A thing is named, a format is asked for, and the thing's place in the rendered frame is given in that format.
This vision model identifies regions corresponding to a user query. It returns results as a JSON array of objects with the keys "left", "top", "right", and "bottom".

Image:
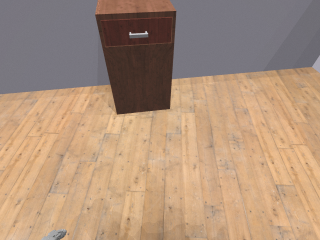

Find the drawer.
[{"left": 101, "top": 17, "right": 172, "bottom": 47}]

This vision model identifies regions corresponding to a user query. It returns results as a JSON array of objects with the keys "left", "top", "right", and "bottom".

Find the cabinet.
[{"left": 95, "top": 0, "right": 177, "bottom": 115}]

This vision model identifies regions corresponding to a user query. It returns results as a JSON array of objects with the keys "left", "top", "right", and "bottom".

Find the handle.
[{"left": 129, "top": 31, "right": 149, "bottom": 39}]

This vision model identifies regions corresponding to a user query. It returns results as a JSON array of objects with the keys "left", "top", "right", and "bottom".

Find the robot left hand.
[{"left": 41, "top": 229, "right": 67, "bottom": 240}]

